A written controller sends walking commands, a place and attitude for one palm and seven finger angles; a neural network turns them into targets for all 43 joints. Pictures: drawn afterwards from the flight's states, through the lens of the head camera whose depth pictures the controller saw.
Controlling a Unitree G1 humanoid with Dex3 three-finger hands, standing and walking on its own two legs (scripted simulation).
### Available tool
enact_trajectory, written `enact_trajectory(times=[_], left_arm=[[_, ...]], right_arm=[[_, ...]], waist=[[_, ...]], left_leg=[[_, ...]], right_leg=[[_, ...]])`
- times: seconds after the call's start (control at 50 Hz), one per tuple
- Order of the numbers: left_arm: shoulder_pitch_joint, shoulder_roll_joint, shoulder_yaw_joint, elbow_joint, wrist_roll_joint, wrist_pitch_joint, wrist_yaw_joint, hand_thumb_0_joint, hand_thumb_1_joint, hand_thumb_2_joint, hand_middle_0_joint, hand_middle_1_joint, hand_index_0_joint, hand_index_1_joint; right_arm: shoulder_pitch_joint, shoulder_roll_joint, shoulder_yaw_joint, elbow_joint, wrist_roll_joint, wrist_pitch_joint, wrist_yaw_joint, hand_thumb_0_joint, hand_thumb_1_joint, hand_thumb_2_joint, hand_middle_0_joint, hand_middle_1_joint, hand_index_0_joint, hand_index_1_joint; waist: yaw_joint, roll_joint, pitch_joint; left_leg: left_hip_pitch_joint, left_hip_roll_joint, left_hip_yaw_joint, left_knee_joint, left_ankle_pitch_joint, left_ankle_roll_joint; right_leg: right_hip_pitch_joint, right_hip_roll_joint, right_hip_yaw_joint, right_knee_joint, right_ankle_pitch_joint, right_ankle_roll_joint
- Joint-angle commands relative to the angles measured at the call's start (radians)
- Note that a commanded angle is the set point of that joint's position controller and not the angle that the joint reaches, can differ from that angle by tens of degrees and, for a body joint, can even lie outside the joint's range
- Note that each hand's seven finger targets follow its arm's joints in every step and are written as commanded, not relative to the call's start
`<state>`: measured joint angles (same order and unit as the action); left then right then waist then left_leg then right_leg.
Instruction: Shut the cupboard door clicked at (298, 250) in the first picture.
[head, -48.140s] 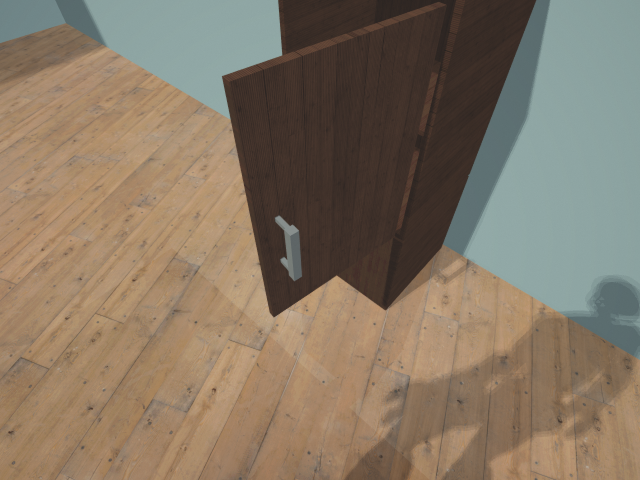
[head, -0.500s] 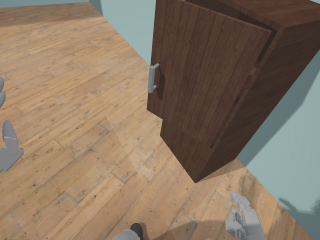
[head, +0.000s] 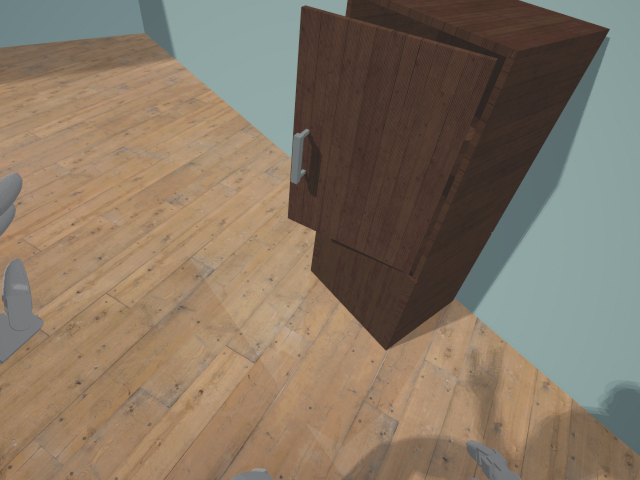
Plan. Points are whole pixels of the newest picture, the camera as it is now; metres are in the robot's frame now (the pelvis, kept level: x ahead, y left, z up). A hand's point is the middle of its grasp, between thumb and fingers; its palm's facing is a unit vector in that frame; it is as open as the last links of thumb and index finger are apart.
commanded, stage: stop stepping back and stand still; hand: left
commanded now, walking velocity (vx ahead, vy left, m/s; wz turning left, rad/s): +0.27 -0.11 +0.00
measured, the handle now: (300, 156) +0.90 +0.10 -0.08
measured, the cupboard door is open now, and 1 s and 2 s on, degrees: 23 23 23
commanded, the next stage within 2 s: let the arm hang, fingers relaxed in 0.50 s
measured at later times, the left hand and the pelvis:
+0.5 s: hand out of the picture +0.18 +0.32 +0.17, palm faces +0.44 -0.76 -0.47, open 7.4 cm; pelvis -0.02 +0.04 +0.00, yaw +0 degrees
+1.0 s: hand out of the picture +0.05 +0.22 -0.17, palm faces +0.08 -0.98 -0.19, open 6.9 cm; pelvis +0.01 +0.03 +0.00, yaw +2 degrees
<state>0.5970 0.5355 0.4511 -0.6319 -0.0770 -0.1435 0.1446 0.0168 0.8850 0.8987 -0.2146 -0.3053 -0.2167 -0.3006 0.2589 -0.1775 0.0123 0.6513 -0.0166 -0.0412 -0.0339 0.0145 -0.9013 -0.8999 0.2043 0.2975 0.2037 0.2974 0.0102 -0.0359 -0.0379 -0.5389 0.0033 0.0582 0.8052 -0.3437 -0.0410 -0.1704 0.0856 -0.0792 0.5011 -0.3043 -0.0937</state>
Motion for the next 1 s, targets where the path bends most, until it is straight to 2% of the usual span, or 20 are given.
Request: enact_trajectory(times=[0.0,0.04,0.06,0.1,0.12,0.16,0.22,0.26,0.32,0.38,0.42,0.56,0.58,0.6,0.64,0.72,0.78,0.88,0.92,0.98], left_arm=[[-0.209,0.065,0.05,0.079,0.023,-0.002,0.05,0.0,0.9,0.9,-0.2,-0.3,-0.2,-0.3],[-0.278,0.066,0.023,0.025,0.029,-0.013,0.051,0.0,0.9,0.9,-0.2,-0.3,-0.2,-0.3],[-0.283,0.072,0.023,-0.007,0.033,-0.022,0.049,0.0,0.9,0.9,-0.2,-0.3,-0.2,-0.3],[-0.264,0.098,0.05,-0.115,0.021,-0.056,0.036,0.0,0.9,0.9,-0.2,-0.3,-0.2,-0.3],[-0.239,0.13,0.087,-0.14,0.023,-0.064,0.025,0.0,0.9,0.9,-0.2,-0.3,-0.2,-0.3],[-0.187,0.129,0.11,-0.208,0.025,-0.08,0.014,0.0,0.9,0.9,-0.2,-0.3,-0.2,-0.3],[-0.069,0.072,0.086,-0.207,0.024,-0.065,0.026,0.0,0.9,0.9,-0.2,-0.3,-0.2,-0.3],[-0.034,0.066,0.081,-0.161,0.015,-0.047,0.026,0.0,0.9,0.9,-0.2,-0.3,-0.2,-0.3],[-0.061,0.085,0.099,-0.078,0.012,-0.02,0.03,0.0,0.9,0.9,-0.2,-0.3,-0.2,-0.3],[-0.098,0.123,0.136,-0.038,-0.006,-0.023,0.038,0.0,0.9,0.9,-0.2,-0.3,-0.2,-0.3],[-0.08,0.059,0.088,-0.012,-0.005,-0.002,0.029,0.0,0.9,0.9,-0.2,-0.3,-0.2,-0.3],[-0.193,0.075,0.062,-0.08,0.024,-0.034,0.044,0.0,0.9,0.9,-0.2,-0.3,-0.2,-0.3],[-0.153,-0.194,-0.347,0.706,0.104,0.105,-0.105,0.0,0.9,0.9,-0.2,-0.3,-0.2,-0.3],[-0.119,-0.226,-0.345,0.729,0.089,0.169,-0.126,0.0,0.9,0.9,-0.2,-0.3,-0.2,-0.3],[-0.178,-0.241,-0.368,0.82,0.094,0.171,-0.137,0.0,0.9,0.9,-0.2,-0.3,-0.2,-0.3],[-0.28,-0.182,-0.383,1.051,0.094,0.159,-0.129,0.0,0.9,0.9,-0.2,-0.3,-0.2,-0.3],[-0.298,-0.179,-0.401,1.245,0.089,0.157,-0.112,0.0,0.9,0.9,-0.2,-0.3,-0.2,-0.3],[-0.259,-0.262,-0.394,1.466,0.087,0.15,-0.104,0.0,0.9,0.9,-0.2,-0.3,-0.2,-0.3],[-0.252,-0.259,-0.403,1.528,0.084,0.148,-0.108,0.0,0.9,0.9,-0.2,-0.3,-0.2,-0.3],[-0.247,-0.262,-0.413,1.6,0.086,0.144,-0.111,0.0,0.9,0.9,-0.2,-0.3,-0.2,-0.3]], right_arm=[[-0.117,-0.149,-0.044,-0.135,0.015,-0.012,-0.045,0.0,-0.9,-0.9,0.2,0.3,0.2,0.3],[-0.123,-0.162,-0.039,-0.143,0.022,-0.031,-0.065,0.0,-0.9,-0.9,0.2,0.3,0.2,0.3],[-0.113,-0.175,-0.036,-0.153,0.019,-0.041,-0.072,0.0,-0.9,-0.9,0.2,0.3,0.2,0.3],[-0.136,-0.16,-0.022,-0.173,0.017,-0.063,-0.065,0.0,-0.9,-0.9,0.2,0.3,0.2,0.3],[-0.151,-0.152,-0.021,-0.182,0.009,-0.072,-0.06,0.0,-0.9,-0.9,0.2,0.3,0.2,0.3],[-0.153,-0.141,-0.031,-0.177,-0.005,-0.087,-0.041,0.0,-0.9,-0.9,0.2,0.3,0.2,0.3],[-0.124,-0.14,-0.036,-0.173,-0.005,-0.08,-0.027,0.0,-0.9,-0.9,0.2,0.3,0.2,0.3],[-0.107,-0.141,-0.038,-0.179,0.001,-0.066,-0.032,0.0,-0.9,-0.9,0.2,0.3,0.2,0.3],[-0.088,-0.142,-0.045,-0.177,0.003,-0.04,-0.048,0.0,-0.9,-0.9,0.2,0.3,0.2,0.3],[-0.074,-0.138,-0.047,-0.168,-0.003,-0.034,-0.054,0.0,-0.9,-0.9,0.2,0.3,0.2,0.3],[-0.105,-0.143,-0.053,-0.17,0.009,-0.029,-0.052,0.0,-0.9,-0.9,0.2,0.3,0.2,0.3],[-0.138,-0.131,-0.03,-0.161,0.02,-0.036,-0.052,0.0,-0.9,-0.9,0.2,0.3,0.2,0.3],[-0.139,-0.276,-0.069,-0.011,0.02,-0.084,0.034,0.0,-0.9,-0.9,0.2,0.3,0.2,0.3],[-0.046,-0.193,-0.064,-0.008,0.02,-0.038,0.03,0.0,-0.9,-0.9,0.2,0.3,0.2,0.3],[-0.042,-0.183,-0.049,-0.009,0.005,-0.01,0.021,0.0,-0.9,-0.9,0.2,0.3,0.2,0.3],[-0.068,-0.187,-0.039,0.019,-0.008,0.025,0.013,0.0,-0.9,-0.9,0.2,0.3,0.2,0.3],[-0.043,-0.148,-0.025,0.094,-0.016,0.045,0.009,0.0,-0.9,-0.9,0.2,0.3,0.2,0.3],[-0.004,-0.111,-0.026,0.224,-0.015,0.043,-0.006,0.0,-0.9,-0.9,0.2,0.3,0.2,0.3],[0.006,-0.106,-0.025,0.266,-0.01,0.042,-0.008,0.0,-0.9,-0.9,0.2,0.3,0.2,0.3],[0.037,-0.112,-0.028,0.322,-0.003,0.04,-0.012,0.0,-0.9,-0.9,0.2,0.3,0.2,0.3]], waist=[[-0.05,-0.01,0.14],[-0.056,0.049,0.147],[-0.055,0.134,0.155],[-0.048,0.366,0.114],[-0.034,0.32,0.115],[-0.011,0.229,0.046],[-0.011,0.333,-0.024],[-0.025,0.29,-0.034],[-0.045,0.183,-0.033],[-0.055,0.094,-0.084],[-0.041,-0.001,-0.053],[-0.039,0.074,0.005],[-0.067,0.099,0.057],[-0.041,0.055,-0.053],[-0.017,-0.037,-0.056],[-0.015,-0.158,-0.01],[-0.02,0.005,-0.015],[-0.015,0.217,-0.023],[-0.012,0.219,-0.012],[-0.018,0.092,0.013]], left_leg=[[0.163,0.072,-0.024,-0.018,-0.076,0.039],[0.23,0.061,-0.002,-0.23,-0.104,0.052],[0.218,0.116,-0.127,-0.374,-0.205,0.086],[0.164,0.335,-0.565,-0.707,-0.572,0.155],[0.065,0.344,-0.584,-0.768,-0.596,0.12],[0.042,0.306,-0.427,-0.741,-0.451,0.09],[0.096,0.232,-0.209,-0.686,-0.344,0.059],[0.14,0.198,-0.171,-0.639,-0.3,0.032],[0.136,0.16,-0.133,-0.517,-0.209,0.022],[0.254,0.158,-0.128,-0.397,0.002,0.011],[0.277,0.143,-0.117,-0.401,-0.081,0.034],[0.284,0.128,-0.101,-0.319,0.116,0.063],[0.261,0.15,-0.079,-0.141,0.495,0.072],[0.313,0.135,-0.072,-0.154,0.529,0.081],[0.257,0.145,-0.101,-0.17,0.492,0.102],[0.204,0.075,-0.08,-0.136,0.388,0.08],[0.24,0.073,-0.07,-0.2,0.419,0.069],[0.347,0.118,-0.137,-0.306,0.498,0.099],[0.351,0.124,-0.15,-0.344,0.451,0.105],[0.375,0.131,-0.149,-0.369,0.449,0.106]], right_leg=[[-0.349,-0.321,0.253,-0.256,-0.497,-0.095],[-0.315,-0.259,0.157,-0.14,-0.446,-0.05],[-0.31,-0.177,0.099,-0.003,-0.391,-0.011],[-0.296,-0.024,0.018,0.342,-0.253,0.07],[-0.229,-0.028,0.058,0.436,-0.207,0.064],[-0.116,-0.031,0.041,0.405,-0.144,0.062],[0.012,0.004,-0.048,0.193,-0.169,0.056],[0.071,0.02,-0.075,0.004,-0.159,0.055],[0.109,-0.045,0.007,-0.114,-0.12,0.018],[0.013,-0.147,0.111,-0.127,-0.078,-0.015],[-0.083,-0.146,0.148,-0.149,-0.197,0.0],[-0.11,-0.22,0.185,-0.173,0.012,0.021],[-0.171,-0.271,0.037,0.024,0.406,0.034],[-0.124,-0.213,0.075,0.051,0.436,0.049],[-0.09,-0.203,0.073,0.043,0.375,0.062],[0.015,-0.28,0.123,-0.016,0.613,0.004],[0.089,-0.277,0.12,-0.023,0.648,0.009],[0.076,-0.21,0.099,-0.117,0.284,0.036],[0.086,-0.204,0.103,-0.151,0.214,0.033],[0.086,-0.198,0.096,-0.181,0.224,0.032]])
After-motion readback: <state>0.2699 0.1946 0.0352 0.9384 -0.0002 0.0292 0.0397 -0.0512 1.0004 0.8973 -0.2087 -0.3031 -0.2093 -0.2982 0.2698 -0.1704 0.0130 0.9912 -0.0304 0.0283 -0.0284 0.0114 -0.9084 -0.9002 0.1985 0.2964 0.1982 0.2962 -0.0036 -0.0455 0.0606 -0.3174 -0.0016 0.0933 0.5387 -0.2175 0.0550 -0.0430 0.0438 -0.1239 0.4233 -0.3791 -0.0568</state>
